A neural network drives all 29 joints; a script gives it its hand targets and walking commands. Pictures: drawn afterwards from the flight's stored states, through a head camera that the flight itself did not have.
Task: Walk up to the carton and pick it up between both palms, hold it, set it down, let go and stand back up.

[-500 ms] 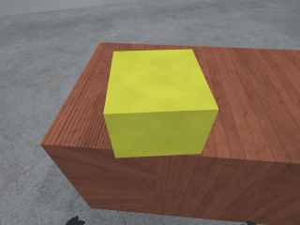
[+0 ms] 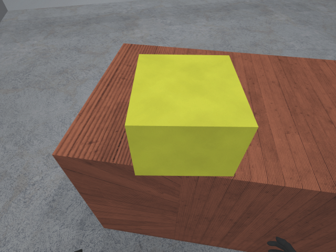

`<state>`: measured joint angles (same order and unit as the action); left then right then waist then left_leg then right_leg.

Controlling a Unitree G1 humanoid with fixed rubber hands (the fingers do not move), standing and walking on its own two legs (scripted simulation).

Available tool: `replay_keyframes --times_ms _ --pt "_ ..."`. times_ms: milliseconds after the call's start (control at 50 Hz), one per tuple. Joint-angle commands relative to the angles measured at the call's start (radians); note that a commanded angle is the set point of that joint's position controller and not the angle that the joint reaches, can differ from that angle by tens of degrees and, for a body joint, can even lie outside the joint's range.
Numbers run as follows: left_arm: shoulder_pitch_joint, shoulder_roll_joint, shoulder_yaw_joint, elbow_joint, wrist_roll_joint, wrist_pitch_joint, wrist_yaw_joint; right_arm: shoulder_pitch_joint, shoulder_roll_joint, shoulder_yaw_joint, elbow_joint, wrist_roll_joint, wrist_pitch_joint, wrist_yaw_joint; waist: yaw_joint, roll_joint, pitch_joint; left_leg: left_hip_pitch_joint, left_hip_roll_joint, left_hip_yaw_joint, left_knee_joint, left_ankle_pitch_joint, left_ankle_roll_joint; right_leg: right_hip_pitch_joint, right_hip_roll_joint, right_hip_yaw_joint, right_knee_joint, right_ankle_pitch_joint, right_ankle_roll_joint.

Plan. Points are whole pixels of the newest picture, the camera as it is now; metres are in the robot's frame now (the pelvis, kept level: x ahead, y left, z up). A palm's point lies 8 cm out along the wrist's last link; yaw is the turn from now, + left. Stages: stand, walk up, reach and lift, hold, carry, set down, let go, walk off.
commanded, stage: walk up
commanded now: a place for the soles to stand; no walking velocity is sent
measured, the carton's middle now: (184, 112) +0.49 -0.01 +0.07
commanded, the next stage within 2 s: reach and lift in 1.14 s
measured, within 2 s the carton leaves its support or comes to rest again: neither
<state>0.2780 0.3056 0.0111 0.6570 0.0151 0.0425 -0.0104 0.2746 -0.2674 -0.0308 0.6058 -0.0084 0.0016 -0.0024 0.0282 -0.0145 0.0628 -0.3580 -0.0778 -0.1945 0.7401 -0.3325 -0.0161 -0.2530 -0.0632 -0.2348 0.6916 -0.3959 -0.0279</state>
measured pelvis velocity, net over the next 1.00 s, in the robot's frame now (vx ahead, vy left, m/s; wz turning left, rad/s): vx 0.02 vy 0.01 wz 0.07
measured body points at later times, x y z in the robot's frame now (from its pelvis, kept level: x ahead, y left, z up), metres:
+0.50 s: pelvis +0.01 +0.00 +0.00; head +0.02 +0.01 +0.45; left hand +0.09 +0.27 -0.11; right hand +0.14 -0.26 -0.10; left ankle +0.04 +0.12 -0.72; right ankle -0.01 -0.10 -0.72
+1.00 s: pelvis +0.02 +0.01 +0.01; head +0.02 +0.02 +0.46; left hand +0.07 +0.29 -0.11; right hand +0.16 -0.24 -0.10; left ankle +0.04 +0.12 -0.72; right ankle -0.01 -0.10 -0.72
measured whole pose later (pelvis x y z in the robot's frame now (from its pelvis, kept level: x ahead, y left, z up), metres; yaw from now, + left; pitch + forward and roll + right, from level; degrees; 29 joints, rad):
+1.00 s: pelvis +0.02 +0.01 +0.01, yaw +4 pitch -2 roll -1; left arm 0.36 0.29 0.02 0.66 0.01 0.02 0.00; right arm 0.24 -0.26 -0.02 0.70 0.00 0.02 0.00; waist 0.02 0.00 0.05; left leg -0.31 -0.10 -0.16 0.66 -0.30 0.03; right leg -0.18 -0.09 -0.24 0.62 -0.38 0.01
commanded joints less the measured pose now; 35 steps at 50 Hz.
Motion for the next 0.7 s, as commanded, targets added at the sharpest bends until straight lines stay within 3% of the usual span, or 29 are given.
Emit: replay_keyframes --times_ms 0,60,100,140,180,240,260,280,300,320,360,380,400,420,460,480,500,560,680 --pt "0.037 0.150 0.045 -0.081 0.001 -0.032 0.006 -0.028 -0.167 -0.052 -0.108 -0.001 -0.019 -0.008 0.009 0.068 -0.048 -0.142 0.093 -0.169 -0.206 0.136 0.090 0.134 -0.091 0.202 -0.174 0.113 -0.044" --pt "0.022 0.175 0.053 -0.076 0.004 -0.039 0.009 -0.004 -0.140 -0.048 -0.104 0.000 -0.015 -0.006 -0.008 0.011 -0.069 -0.049 0.036 -0.008 -0.045 0.199 0.049 0.085 -0.196 0.225 -0.254 0.144 -0.104" --pt "0.002 0.182 0.053 -0.082 0.002 -0.036 0.010 0.009 -0.136 -0.049 -0.108 -0.002 -0.015 -0.005 -0.017 -0.008 -0.061 -0.006 0.042 0.024 -0.019 0.187 0.043 0.038 -0.238 0.211 -0.258 0.178 -0.128" --pt "-0.019 0.180 0.051 -0.091 -0.001 -0.026 0.008 0.016 -0.143 -0.054 -0.113 0.001 -0.019 -0.004 -0.023 -0.021 -0.052 0.013 0.054 -0.005 -0.045 0.213 0.056 0.002 -0.204 0.172 -0.228 0.152 -0.107" --pt "-0.029 0.169 0.047 -0.099 -0.003 -0.015 0.005 0.012 -0.167 -0.059 -0.113 0.004 -0.022 -0.004 -0.022 -0.001 -0.039 -0.017 0.077 -0.082 -0.110 0.230 0.077 0.005 -0.139 0.145 -0.168 0.106 -0.066" --pt "0.005 0.134 0.040 -0.101 -0.003 -0.007 0.002 -0.008 -0.212 -0.069 -0.106 0.001 -0.024 -0.008 -0.004 0.098 -0.038 -0.124 0.147 -0.304 -0.277 0.102 0.147 0.078 -0.033 0.164 -0.054 0.042 -0.011" --pt "0.020 0.129 0.041 -0.097 -0.002 -0.008 0.004 -0.020 -0.213 -0.068 -0.104 -0.002 -0.022 -0.011 0.002 0.113 -0.026 -0.142 0.155 -0.345 -0.312 0.054 0.159 0.086 -0.014 0.180 -0.056 0.011 -0.005" --pt "0.041 0.127 0.042 -0.092 -0.001 -0.014 0.005 -0.037 -0.207 -0.064 -0.104 -0.004 -0.019 -0.013 0.013 0.120 -0.019 -0.147 0.151 -0.346 -0.320 0.040 0.154 0.095 -0.013 0.195 -0.085 0.010 -0.007" --pt "0.080 0.110 0.041 -0.089 0.000 -0.034 0.006 -0.058 -0.185 -0.056 -0.087 0.003 -0.007 -0.012 0.025 0.156 -0.038 -0.173 0.107 -0.265 -0.297 0.038 0.140 0.155 -0.025 0.202 -0.154 -0.021 -0.020" --pt "0.100 0.131 0.046 -0.080 0.003 -0.049 0.009 -0.069 -0.158 -0.046 -0.091 0.000 -0.002 -0.009 0.039 0.125 -0.029 -0.189 0.073 -0.184 -0.234 0.072 0.097 0.177 -0.077 0.241 -0.227 -0.003 -0.041" --pt "0.089 0.204 0.068 -0.064 0.018 -0.065 0.021 -0.023 -0.116 -0.039 -0.082 -0.012 0.005 0.001 0.016 0.004 -0.025 -0.129 0.007 0.016 -0.005 0.113 0.027 0.138 -0.276 0.346 -0.344 0.052 -0.134" --pt "0.059 0.209 0.068 -0.072 0.021 -0.065 0.025 -0.005 -0.118 -0.041 -0.079 -0.020 0.007 0.003 -0.005 -0.015 -0.011 -0.109 0.026 0.053 0.020 0.040 0.018 0.120 -0.339 0.357 -0.337 0.179 -0.175" --pt "0.040 0.197 0.060 -0.078 0.019 -0.064 0.025 -0.007 -0.116 -0.041 -0.082 -0.022 0.004 0.005 -0.010 -0.027 -0.012 -0.073 0.049 0.047 0.015 0.018 0.022 0.091 -0.354 0.332 -0.317 0.288 -0.190" --pt "0.034 0.187 0.051 -0.080 0.015 -0.062 0.022 -0.012 -0.114 -0.042 -0.086 -0.019 -0.003 0.009 -0.013 -0.031 -0.017 -0.015 0.064 0.032 -0.035 0.055 0.035 0.047 -0.331 0.285 -0.301 0.316 -0.173" --pt "0.016 0.173 0.040 -0.093 0.000 -0.051 0.012 -0.014 -0.133 -0.049 -0.086 -0.008 -0.019 0.014 -0.018 -0.018 -0.048 0.105 0.086 -0.044 -0.143 0.287 0.068 -0.031 -0.196 0.154 -0.239 0.192 -0.072" --pt "0.008 0.153 0.036 -0.097 -0.008 -0.045 0.011 -0.015 -0.151 -0.053 -0.074 0.005 -0.020 0.015 -0.018 0.000 -0.051 0.073 0.087 -0.083 -0.161 0.310 0.083 -0.006 -0.134 0.128 -0.212 0.127 -0.040" --pt "0.021 0.141 0.033 -0.099 -0.012 -0.039 0.011 -0.016 -0.166 -0.055 -0.065 0.009 -0.020 0.012 -0.017 0.015 -0.044 0.031 0.100 -0.125 -0.188 0.275 0.102 0.025 -0.106 0.129 -0.192 0.087 -0.025" --pt "0.066 0.133 0.034 -0.081 -0.010 -0.036 0.009 -0.020 -0.164 -0.046 -0.044 0.008 -0.013 0.002 -0.009 0.034 -0.039 -0.035 0.110 -0.164 -0.232 0.228 0.114 0.105 -0.085 0.149 -0.188 0.099 -0.018" --pt "0.089 0.143 0.044 -0.075 -0.002 -0.046 0.013 -0.022 -0.149 -0.037 -0.020 0.004 -0.007 0.000 -0.014 0.043 -0.048 0.003 0.074 -0.090 -0.196 0.300 0.087 0.109 -0.116 0.143 -0.208 0.134 -0.040"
